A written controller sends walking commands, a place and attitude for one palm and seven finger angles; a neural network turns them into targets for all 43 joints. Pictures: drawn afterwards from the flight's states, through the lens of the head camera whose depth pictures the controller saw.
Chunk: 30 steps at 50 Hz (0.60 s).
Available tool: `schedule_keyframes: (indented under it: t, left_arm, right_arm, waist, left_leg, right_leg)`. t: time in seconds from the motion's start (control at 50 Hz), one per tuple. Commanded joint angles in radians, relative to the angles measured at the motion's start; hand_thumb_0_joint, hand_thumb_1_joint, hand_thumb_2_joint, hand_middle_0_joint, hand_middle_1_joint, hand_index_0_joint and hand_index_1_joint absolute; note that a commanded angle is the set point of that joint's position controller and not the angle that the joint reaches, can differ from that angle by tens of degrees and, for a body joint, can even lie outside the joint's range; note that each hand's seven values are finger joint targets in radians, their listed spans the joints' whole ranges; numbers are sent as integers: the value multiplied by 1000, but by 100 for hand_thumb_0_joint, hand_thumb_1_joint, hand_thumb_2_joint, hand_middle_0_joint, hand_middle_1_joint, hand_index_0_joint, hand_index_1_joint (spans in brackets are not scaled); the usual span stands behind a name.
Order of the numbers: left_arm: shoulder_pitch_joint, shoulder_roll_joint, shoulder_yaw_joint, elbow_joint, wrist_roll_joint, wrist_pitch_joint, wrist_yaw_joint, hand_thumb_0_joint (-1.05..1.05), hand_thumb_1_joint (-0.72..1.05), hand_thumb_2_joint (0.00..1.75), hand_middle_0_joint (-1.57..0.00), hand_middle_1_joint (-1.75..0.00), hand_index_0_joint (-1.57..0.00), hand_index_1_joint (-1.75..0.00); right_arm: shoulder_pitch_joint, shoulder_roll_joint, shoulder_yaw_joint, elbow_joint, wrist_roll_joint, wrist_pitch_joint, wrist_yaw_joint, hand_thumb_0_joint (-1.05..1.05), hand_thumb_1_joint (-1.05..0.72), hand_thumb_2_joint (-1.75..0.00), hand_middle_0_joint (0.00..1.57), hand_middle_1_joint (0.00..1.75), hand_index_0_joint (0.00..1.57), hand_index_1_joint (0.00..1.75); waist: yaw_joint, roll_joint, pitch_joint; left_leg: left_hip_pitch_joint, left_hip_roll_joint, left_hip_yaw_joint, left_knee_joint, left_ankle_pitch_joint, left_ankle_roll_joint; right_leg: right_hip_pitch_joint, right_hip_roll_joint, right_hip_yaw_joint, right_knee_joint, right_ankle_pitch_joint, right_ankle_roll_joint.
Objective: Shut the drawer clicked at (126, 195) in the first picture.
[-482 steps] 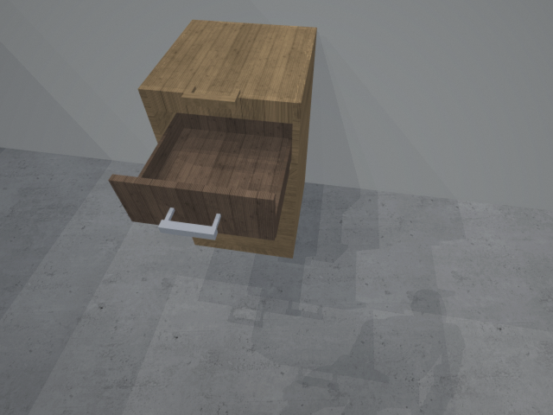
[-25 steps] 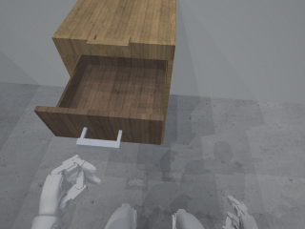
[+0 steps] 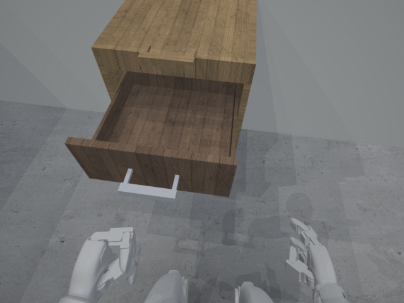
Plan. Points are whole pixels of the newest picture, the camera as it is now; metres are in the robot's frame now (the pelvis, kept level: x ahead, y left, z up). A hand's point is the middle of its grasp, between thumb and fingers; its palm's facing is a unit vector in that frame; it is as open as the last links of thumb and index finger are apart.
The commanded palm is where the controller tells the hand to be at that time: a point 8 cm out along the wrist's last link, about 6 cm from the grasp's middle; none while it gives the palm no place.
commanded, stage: raise the hand and make a fist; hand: left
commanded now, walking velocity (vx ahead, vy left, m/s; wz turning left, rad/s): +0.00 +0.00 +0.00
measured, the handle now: (150, 184) +0.38 +0.16 -0.06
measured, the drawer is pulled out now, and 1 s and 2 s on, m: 0.27 0.27 0.27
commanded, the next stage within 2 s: bring the fist close to the handle in 0.50 s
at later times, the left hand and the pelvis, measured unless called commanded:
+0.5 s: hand (130, 260) +0.19 +0.14 +0.05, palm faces -0.04 -1.00 -0.02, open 3.2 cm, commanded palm +0.16 +0.19 +0.04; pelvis +0.00 +0.00 +0.00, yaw -1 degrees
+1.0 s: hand (146, 249) +0.22 +0.12 +0.01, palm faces -0.09 -1.00 -0.03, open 3.2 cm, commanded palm +0.20 +0.18 +0.00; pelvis +0.00 -0.01 -0.03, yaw -1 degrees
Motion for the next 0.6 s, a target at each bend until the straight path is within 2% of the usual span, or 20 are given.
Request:
schedule_keyframes:
  t: [0.0,0.04,0.06,0.1,0.12,0.14,0.2,0.22,0.26,0.28,0.34,0.38,0.4,0.44,0.48,0.5,0.54,0.56,0.58]
  left_arm:
    - [20,88,63,-244,-12,-68,20,0,90,90,-140,-160,-140,-160]
    - [22,101,96,-256,-11,-95,59,0,90,90,-140,-160,-140,-160]
    - [39,77,83,-272,-10,-110,71,0,90,90,-140,-160,-140,-160]
    - [47,50,47,-279,-7,-131,82,0,90,90,-140,-160,-140,-160]
    - [53,46,41,-262,-5,-134,79,0,90,90,-140,-160,-140,-160]
    - [58,52,34,-250,4,-135,74,0,90,90,-140,-160,-140,-160]
    - [54,23,-37,-254,12,-124,44,0,90,90,-140,-160,-140,-160]
    - [77,31,-30,-253,13,-115,37,0,90,90,-140,-160,-140,-160]
    - [92,50,-11,-242,14,-89,36,0,90,90,-140,-160,-140,-160]
    - [101,62,7,-252,13,-82,40,0,90,90,-140,-160,-140,-160]
    - [112,98,65,-280,15,-73,78,0,90,90,-140,-160,-140,-160]
    - [124,71,56,-296,13,-85,103,0,90,90,-140,-160,-140,-160]
    - [122,48,35,-299,12,-93,110,0,90,90,-140,-160,-140,-160]
    - [126,43,30,-289,15,-107,118,0,90,90,-140,-160,-140,-160]
    - [124,22,-8,-269,17,-120,106,0,90,90,-140,-160,-140,-160]
    - [114,26,-11,-267,16,-127,96,0,90,90,-140,-160,-140,-160]
    - [115,40,-20,-253,27,-127,78,0,90,90,-140,-160,-140,-160]
    - [101,28,-40,-250,27,-126,67,0,90,90,-140,-160,-140,-160]
    - [104,53,-15,-254,25,-125,63,0,90,90,-140,-160,-140,-160]
  right_arm:
    - [-23,-140,-71,-160,-5,-40,-25,0,-90,-90,20,30,20,30]
    - [-24,-132,-72,-152,-12,-38,-23,0,-90,-90,20,30,20,30]
    - [-17,-129,-71,-157,-15,-39,-18,0,-90,-90,20,30,20,30]
    - [-14,-128,-71,-158,-18,-42,-7,0,-90,-90,20,30,20,30]
    - [-9,-132,-72,-153,-18,-41,-5,0,-90,-90,20,30,20,30]
    - [-16,-136,-74,-149,-15,-40,-4,0,-90,-90,20,30,20,30]
    - [-11,-149,-74,-159,-11,-41,0,0,-90,-90,20,30,20,30]
    - [-9,-151,-78,-161,-8,-40,-2,0,-90,-90,20,30,20,30]
    - [-10,-153,-79,-168,-4,-29,-6,0,-90,-90,20,30,20,30]
    - [-13,-153,-83,-172,-3,-25,-9,0,-90,-90,20,30,20,30]
    - [-19,-142,-83,-175,-5,-12,-13,0,-90,-90,20,30,20,30]
    - [-14,-133,-82,-180,-8,-8,-10,0,-90,-90,20,30,20,30]
    - [-11,-130,-81,-182,-9,-11,-6,0,-90,-90,20,30,20,30]
    - [-13,-131,-81,-172,-11,-13,-4,0,-90,-90,20,30,20,30]
    - [-4,-136,-81,-169,-11,-19,0,0,-90,-90,20,30,20,30]
    - [-3,-139,-82,-167,-10,-22,-1,0,-90,-90,20,30,20,30]
    - [-9,-145,-80,-168,-9,-22,-3,0,-90,-90,20,30,20,30]
    - [-5,-145,-77,-171,-8,-23,-3,0,-90,-90,20,30,20,30]
    - [-5,-145,-80,-171,-6,-22,-5,0,-90,-90,20,30,20,30]
  waist:
    - [-18,-5,-173]
    - [-5,17,-175]
    - [-2,40,-190]
    - [-12,47,-206]
    - [-19,30,-206]
    - [-23,30,-201]
    - [-42,21,-196]
    - [-37,22,-206]
    - [-36,-21,-197]
    - [-26,-24,-205]
    - [0,5,-217]
    - [3,13,-216]
    - [-7,10,-202]
    - [-11,7,-198]
    - [-31,-3,-174]
    - [-38,-21,-179]
    - [-42,-19,-165]
    - [-50,-24,-155]
    - [-43,-22,-164]
  left_leg:
    - [188,7,-117,-201,179,-33]
    - [201,9,-122,-201,207,-40]
    - [223,11,-124,-204,230,-44]
    - [234,14,-127,-193,247,-47]
    - [226,15,-129,-190,241,-47]
    - [220,16,-127,-184,242,-45]
    - [206,18,-137,-185,193,-43]
    - [208,18,-136,-186,192,-42]
    - [187,16,-136,-192,180,-39]
    - [188,16,-134,-196,177,-41]
    - [189,11,-123,-200,209,-45]
    - [202,11,-121,-204,226,-49]
    - [207,13,-121,-202,229,-49]
    - [199,13,-121,-197,234,-48]
    - [188,13,-119,-185,212,-45]
    - [176,13,-118,-179,193,-42]
    - [159,13,-120,-175,170,-38]
    - [152,10,-119,-173,152,-36]
    - [144,8,-114,-169,141,-35]
  right_leg:
    - [81,19,83,-163,129,10]
    - [66,24,77,-147,141,6]
    - [58,24,72,-138,149,4]
    - [42,22,70,-130,155,5]
    - [39,23,70,-132,152,7]
    - [34,23,74,-132,152,6]
    - [18,19,74,-132,117,10]
    - [23,19,76,-134,117,10]
    - [41,21,77,-141,115,11]
    - [48,22,77,-139,113,11]
    - [72,24,77,-132,137,6]
    - [69,24,72,-127,142,5]
    - [58,25,70,-132,145,6]
    - [54,25,70,-133,145,6]
    - [37,25,75,-140,137,9]
    - [38,23,77,-141,127,11]
    - [30,22,84,-142,107,10]
    - [29,21,89,-149,97,11]
    - [35,20,95,-152,91,11]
